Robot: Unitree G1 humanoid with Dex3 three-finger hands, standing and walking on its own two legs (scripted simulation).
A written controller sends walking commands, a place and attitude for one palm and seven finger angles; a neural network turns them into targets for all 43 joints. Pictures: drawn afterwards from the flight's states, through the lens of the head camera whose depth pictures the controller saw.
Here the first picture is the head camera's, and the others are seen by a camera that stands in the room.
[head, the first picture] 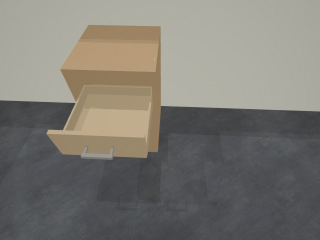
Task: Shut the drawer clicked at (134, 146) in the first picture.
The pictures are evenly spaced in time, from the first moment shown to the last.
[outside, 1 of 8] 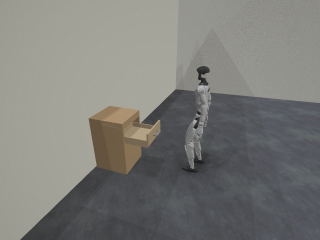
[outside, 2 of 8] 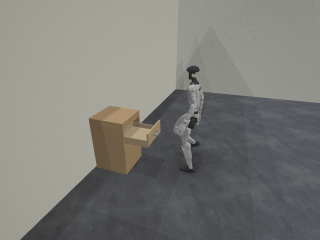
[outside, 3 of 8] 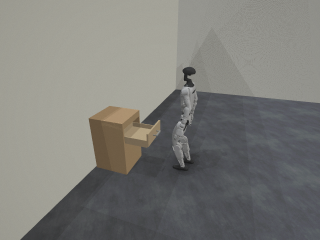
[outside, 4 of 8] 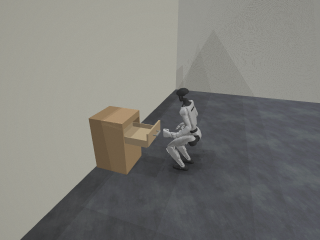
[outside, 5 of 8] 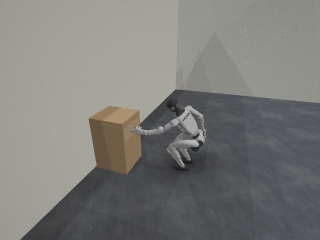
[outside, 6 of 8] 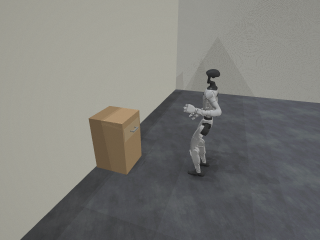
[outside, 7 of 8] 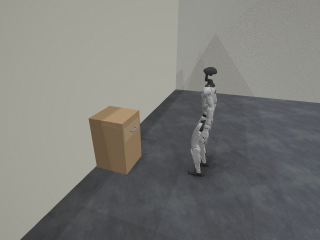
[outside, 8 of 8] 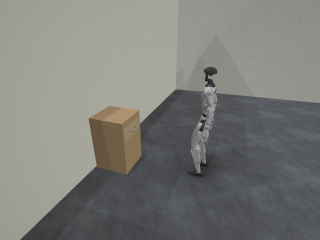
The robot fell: no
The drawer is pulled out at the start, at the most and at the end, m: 0.30 0.30 0.00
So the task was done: yes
